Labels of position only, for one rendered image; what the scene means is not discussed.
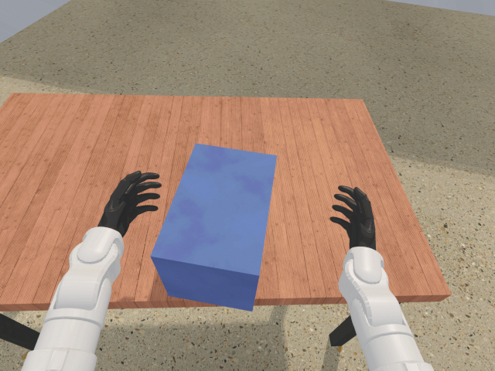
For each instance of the robot right hand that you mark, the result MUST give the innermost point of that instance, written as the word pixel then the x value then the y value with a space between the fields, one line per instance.
pixel 361 229

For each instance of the table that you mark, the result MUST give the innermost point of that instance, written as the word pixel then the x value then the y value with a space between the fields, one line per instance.
pixel 63 155

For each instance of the right robot forearm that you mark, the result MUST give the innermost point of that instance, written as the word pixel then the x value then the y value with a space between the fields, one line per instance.
pixel 381 328

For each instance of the carton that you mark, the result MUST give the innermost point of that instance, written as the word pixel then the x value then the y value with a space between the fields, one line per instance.
pixel 211 243

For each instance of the left robot forearm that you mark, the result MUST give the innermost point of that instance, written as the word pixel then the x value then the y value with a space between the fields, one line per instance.
pixel 73 323

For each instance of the robot left hand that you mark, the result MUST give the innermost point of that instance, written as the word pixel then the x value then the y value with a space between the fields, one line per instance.
pixel 122 207

